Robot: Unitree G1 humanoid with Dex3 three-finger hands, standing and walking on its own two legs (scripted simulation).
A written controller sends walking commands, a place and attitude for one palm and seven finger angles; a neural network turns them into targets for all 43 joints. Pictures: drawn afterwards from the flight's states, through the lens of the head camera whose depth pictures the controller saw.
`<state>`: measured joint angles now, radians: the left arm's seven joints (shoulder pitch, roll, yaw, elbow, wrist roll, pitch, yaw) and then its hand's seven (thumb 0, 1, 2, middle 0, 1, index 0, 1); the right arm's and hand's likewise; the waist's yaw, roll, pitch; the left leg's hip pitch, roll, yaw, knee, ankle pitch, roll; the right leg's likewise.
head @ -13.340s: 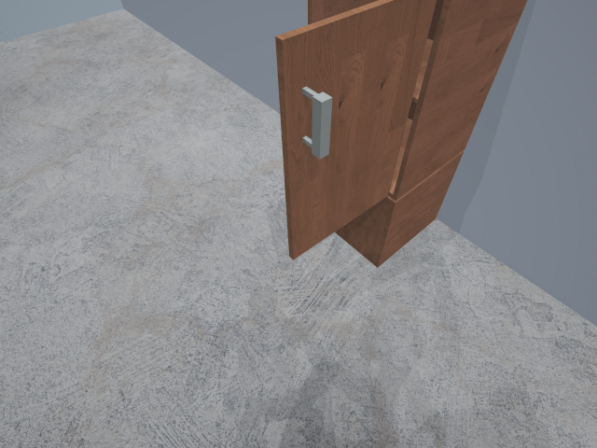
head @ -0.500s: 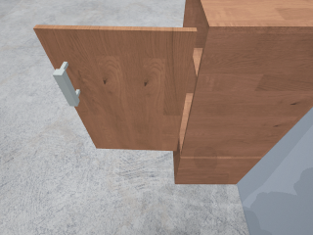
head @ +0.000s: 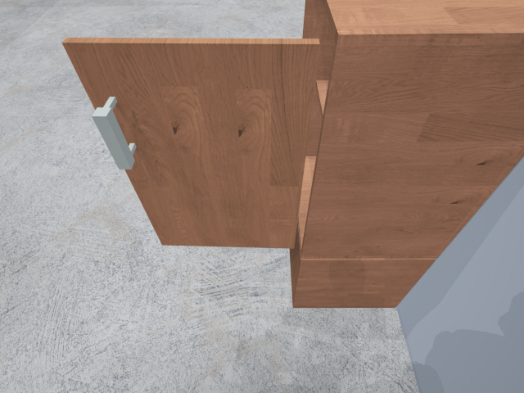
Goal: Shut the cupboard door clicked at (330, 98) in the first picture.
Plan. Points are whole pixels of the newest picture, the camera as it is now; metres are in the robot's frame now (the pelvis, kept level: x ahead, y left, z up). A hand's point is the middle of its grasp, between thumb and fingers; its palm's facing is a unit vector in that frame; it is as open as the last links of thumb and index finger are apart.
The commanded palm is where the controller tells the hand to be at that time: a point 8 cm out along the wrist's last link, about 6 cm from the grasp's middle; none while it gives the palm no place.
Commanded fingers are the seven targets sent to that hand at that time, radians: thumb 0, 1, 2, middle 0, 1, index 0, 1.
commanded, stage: come to a stop and stand still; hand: left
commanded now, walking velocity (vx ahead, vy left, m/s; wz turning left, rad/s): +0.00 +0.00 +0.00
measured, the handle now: (119, 133) +0.51 +0.29 +0.11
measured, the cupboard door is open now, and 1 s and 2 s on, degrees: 88 88 88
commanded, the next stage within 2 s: look again from close up in 0.30 s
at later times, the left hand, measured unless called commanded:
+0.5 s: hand out of the picture -0.01 +0.20 -0.17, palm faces +0.02 -0.98 -0.20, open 7.4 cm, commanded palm none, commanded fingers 0.00 0.90 0.90 -0.20 -0.30 -0.20 -0.30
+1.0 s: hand out of the picture +0.04 +0.22 -0.16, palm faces +0.00 -0.98 -0.20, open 7.4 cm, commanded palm none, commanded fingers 0.00 0.90 0.90 -0.20 -0.30 -0.20 -0.30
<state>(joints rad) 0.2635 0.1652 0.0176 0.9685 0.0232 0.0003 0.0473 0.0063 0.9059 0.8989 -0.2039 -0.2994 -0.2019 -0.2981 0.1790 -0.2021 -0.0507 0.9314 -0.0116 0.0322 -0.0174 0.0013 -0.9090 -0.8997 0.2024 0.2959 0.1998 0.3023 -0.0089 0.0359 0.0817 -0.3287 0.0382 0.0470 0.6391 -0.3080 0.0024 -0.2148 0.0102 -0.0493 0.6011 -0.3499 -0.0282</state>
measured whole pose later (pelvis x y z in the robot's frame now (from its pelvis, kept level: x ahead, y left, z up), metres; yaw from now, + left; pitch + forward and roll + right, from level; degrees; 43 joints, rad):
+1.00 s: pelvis +0.02 +0.03 +0.02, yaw +0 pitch -1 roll +0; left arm 0.26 0.22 -0.01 1.09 0.02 -0.01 0.02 0.01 0.91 0.90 -0.20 -0.30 -0.20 -0.30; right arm 0.18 -0.20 0.02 1.10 -0.01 -0.02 -0.01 0.00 -0.91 -0.90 0.20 0.30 0.20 0.30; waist 0.01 -0.03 0.02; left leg -0.21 -0.02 0.07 0.41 -0.18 0.05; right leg -0.11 -0.04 -0.02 0.40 -0.27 0.03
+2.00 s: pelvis +0.04 +0.03 +0.01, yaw -2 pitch -1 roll +0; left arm 0.26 0.18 -0.03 1.04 0.01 0.00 0.03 0.01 0.91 0.90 -0.20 -0.30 -0.20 -0.30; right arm 0.24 -0.20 0.02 1.01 -0.02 -0.01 -0.02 0.00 -0.92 -0.90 0.20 0.30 0.20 0.30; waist 0.00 0.03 0.02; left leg -0.20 -0.02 0.10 0.47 -0.25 0.05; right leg -0.17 -0.03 -0.03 0.50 -0.30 0.01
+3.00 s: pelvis +0.06 +0.00 +0.02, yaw -2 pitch +0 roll +1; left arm 0.27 0.17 -0.01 1.11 0.01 -0.01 0.03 0.01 0.91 0.90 -0.20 -0.30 -0.20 -0.30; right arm 0.24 -0.15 0.02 1.14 -0.01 -0.02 -0.03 0.00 -0.92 -0.90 0.20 0.30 0.20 0.30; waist 0.01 -0.02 0.04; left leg -0.15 0.01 0.09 0.40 -0.24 0.00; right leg -0.12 0.01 -0.03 0.42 -0.29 -0.03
